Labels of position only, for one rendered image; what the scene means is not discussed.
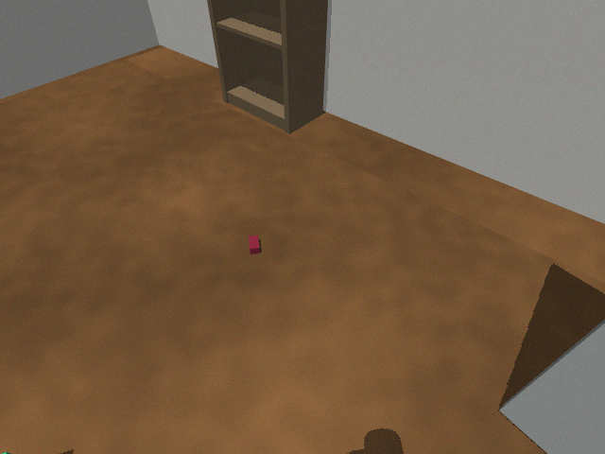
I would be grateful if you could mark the bookshelf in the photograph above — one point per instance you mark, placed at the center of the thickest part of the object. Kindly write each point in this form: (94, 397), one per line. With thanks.
(271, 57)

